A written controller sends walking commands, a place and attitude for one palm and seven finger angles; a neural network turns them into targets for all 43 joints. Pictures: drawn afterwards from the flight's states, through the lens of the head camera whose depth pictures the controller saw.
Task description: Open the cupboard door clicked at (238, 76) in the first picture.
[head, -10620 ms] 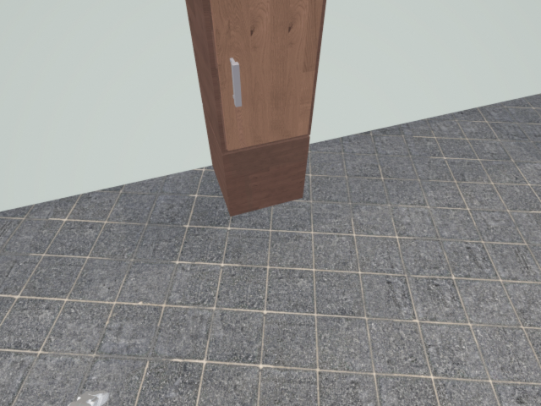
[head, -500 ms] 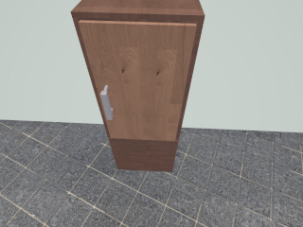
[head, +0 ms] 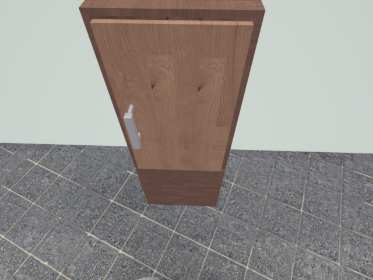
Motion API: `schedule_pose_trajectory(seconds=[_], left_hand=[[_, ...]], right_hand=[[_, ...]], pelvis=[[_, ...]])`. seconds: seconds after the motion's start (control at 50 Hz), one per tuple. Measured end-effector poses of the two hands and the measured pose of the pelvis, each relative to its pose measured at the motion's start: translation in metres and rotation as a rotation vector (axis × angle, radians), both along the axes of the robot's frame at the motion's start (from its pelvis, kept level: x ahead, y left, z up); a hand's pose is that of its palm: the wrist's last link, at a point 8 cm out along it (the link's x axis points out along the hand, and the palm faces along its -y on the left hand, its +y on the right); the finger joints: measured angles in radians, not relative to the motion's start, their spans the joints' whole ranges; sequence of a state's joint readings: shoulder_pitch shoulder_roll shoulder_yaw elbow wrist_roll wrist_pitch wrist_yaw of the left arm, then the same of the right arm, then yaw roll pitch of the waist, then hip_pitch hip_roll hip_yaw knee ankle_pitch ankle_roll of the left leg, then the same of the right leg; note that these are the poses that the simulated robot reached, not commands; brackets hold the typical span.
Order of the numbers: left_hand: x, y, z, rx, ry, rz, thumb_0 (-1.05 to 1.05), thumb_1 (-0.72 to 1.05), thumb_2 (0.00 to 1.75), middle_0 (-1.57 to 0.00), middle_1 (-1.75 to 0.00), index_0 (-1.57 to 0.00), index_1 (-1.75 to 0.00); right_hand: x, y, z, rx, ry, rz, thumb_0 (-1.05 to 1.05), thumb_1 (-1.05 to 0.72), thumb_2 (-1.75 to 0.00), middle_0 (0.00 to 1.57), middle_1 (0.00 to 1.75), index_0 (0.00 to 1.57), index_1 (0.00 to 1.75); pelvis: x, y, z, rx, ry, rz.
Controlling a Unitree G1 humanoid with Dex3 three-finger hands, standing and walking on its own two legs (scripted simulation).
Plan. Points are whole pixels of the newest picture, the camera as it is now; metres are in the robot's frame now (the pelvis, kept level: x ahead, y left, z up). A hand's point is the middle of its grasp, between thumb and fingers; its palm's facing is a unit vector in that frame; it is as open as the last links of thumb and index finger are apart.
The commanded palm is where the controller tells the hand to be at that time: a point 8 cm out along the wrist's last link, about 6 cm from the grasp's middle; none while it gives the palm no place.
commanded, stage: come to a stop and stand still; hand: left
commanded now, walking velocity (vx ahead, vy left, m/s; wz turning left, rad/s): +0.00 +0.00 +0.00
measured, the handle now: (134, 127) +0.53 +0.21 -0.05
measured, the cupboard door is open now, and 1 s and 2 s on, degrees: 0 0 0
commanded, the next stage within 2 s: look again from close up in 1.32 s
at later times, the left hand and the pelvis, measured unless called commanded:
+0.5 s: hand out of the picture -0.02 +0.15 -0.17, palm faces +0.02 -0.98 -0.20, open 7.3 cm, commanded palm none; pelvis -0.02 -0.01 +0.01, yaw +0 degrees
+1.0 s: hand out of the picture -0.01 +0.18 -0.16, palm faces +0.02 -0.98 -0.18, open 7.4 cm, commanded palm none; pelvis +0.00 +0.01 +0.01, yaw +0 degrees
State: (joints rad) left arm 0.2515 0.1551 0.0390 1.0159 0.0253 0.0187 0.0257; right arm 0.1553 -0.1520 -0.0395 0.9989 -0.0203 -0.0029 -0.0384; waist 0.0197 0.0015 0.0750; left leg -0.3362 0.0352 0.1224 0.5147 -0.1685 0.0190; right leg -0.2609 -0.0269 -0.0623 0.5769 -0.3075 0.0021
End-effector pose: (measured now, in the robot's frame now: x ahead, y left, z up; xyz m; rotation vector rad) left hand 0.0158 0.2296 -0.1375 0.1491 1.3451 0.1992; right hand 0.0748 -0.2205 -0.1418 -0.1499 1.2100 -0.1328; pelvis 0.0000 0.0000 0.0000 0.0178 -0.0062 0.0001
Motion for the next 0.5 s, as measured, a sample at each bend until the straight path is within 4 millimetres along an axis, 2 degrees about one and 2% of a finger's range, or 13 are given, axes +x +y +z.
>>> schedule_pose_trajectory(seconds=[0.14, 0.26, 0.4, 0.5], left_hand=[[0.011, -0.012, 0.009, 0.022, -0.085, -0.035, 0.0, 0.91, 0.9, -0.2, -0.3, -0.19, -0.3], [0.01, -0.017, 0.005, -0.004, -0.093, -0.031, 0.0, 0.94, 0.9, -0.2, -0.3, -0.2, -0.3], [-0.016, -0.022, 0.006, -0.02, -0.039, -0.015, 0.0, 0.94, 0.9, -0.2, -0.3, -0.2, -0.3], [-0.042, -0.026, 0.003, -0.026, 0.028, -0.033, 0.0, 0.92, 0.9, -0.2, -0.3, -0.2, -0.3]], right_hand=[[-0.032, -0.018, -0.004, 0.018, 0.046, -0.039, 0.0, -0.93, -0.9, 0.2, 0.3, 0.2, 0.3], [-0.077, -0.018, 0.0, 0.01, 0.129, -0.039, 0.0, -0.93, -0.9, 0.2, 0.3, 0.19, 0.3], [-0.122, -0.006, 0.003, 0.044, 0.242, -0.038, 0.01, -0.91, -0.9, 0.2, 0.3, 0.19, 0.3], [-0.132, 0.0, -0.002, 0.062, 0.256, -0.059, 0.01, -0.91, -0.9, 0.2, 0.3, 0.19, 0.3]], pelvis=[[-0.011, -0.012, 0.001, -0.009, -0.02, 0.009], [-0.016, -0.018, 0.004, -0.011, -0.028, 0.01], [-0.02, -0.021, 0.01, -0.012, -0.021, 0.013], [-0.022, -0.014, 0.006, -0.036, -0.011, 0.008]])
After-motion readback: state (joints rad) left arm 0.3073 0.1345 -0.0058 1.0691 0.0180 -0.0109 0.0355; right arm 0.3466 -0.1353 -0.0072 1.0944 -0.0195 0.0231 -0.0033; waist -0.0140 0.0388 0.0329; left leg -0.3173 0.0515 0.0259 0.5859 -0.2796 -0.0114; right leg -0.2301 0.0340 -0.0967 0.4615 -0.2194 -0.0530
